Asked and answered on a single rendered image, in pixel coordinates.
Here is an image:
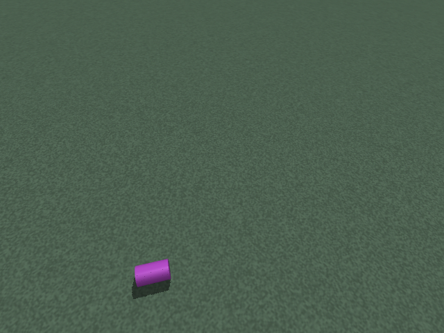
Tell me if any can can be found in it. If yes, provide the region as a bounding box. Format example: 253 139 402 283
135 259 171 287

